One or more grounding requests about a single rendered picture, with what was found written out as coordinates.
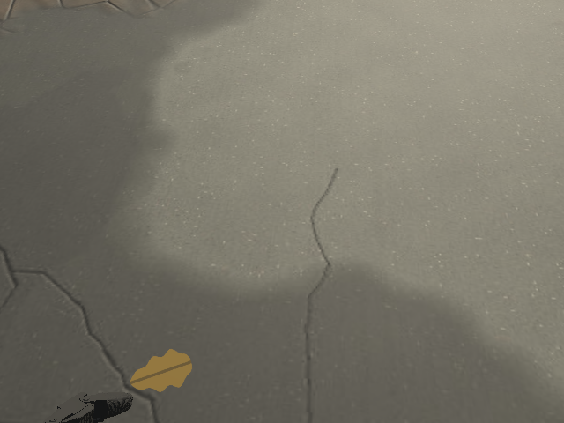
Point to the left robot hand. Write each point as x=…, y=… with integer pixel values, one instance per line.
x=91, y=409

